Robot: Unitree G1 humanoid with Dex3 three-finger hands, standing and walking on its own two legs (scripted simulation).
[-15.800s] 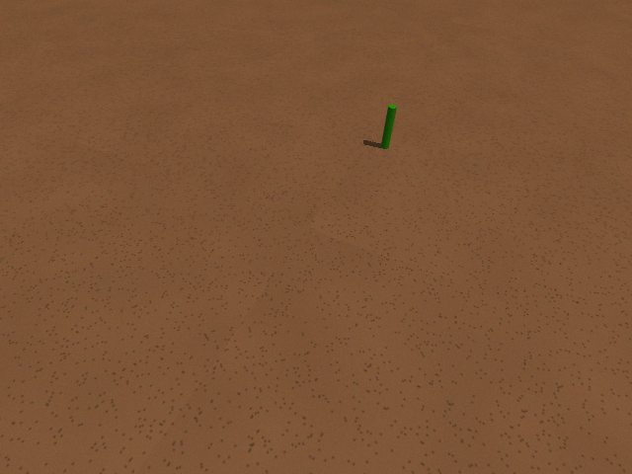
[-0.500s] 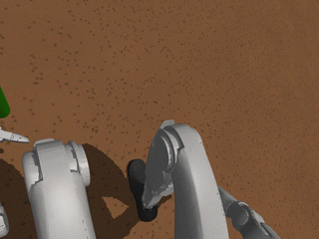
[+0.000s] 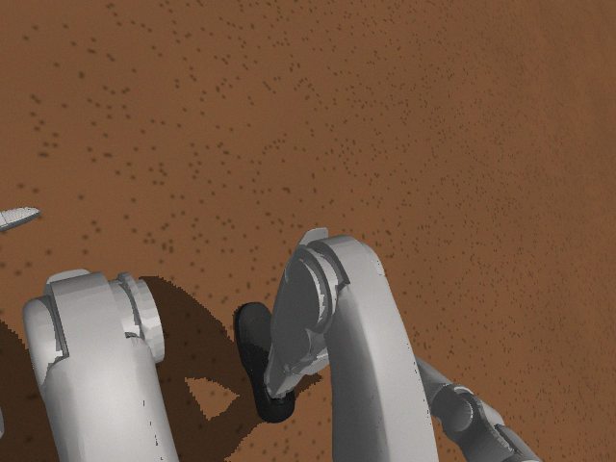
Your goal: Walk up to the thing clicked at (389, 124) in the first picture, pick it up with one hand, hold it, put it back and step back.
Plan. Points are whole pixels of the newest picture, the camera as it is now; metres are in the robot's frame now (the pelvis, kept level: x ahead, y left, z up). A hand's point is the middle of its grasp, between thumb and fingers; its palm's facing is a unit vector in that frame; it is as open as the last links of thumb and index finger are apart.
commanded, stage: close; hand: left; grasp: from the side
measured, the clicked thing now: out of the picture +0.44 +0.27 -0.17
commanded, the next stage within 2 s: settle in 0.42 s
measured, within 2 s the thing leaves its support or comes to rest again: leaves its support in 0.82 s
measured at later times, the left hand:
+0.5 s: hand out of the picture +0.45 +0.26 -0.16, palm faces +0.30 -0.95 +0.00, open 6.6 cm
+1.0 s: hand out of the picture +0.44 +0.29 -0.11, palm faces +0.28 -0.96 -0.04, open 5.7 cm
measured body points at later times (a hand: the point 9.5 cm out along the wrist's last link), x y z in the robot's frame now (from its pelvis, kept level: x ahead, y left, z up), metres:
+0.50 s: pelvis +0.00 +0.00 +0.00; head +0.23 +0.17 +0.34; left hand +0.43 +0.31 -0.15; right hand +0.15 -0.25 -0.04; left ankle +0.08 +0.12 -0.25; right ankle +0.16 -0.13 -0.25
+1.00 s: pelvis +0.01 +0.00 +0.02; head +0.23 +0.17 +0.37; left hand +0.42 +0.34 -0.11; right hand +0.15 -0.26 -0.03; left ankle +0.08 +0.12 -0.25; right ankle +0.16 -0.13 -0.25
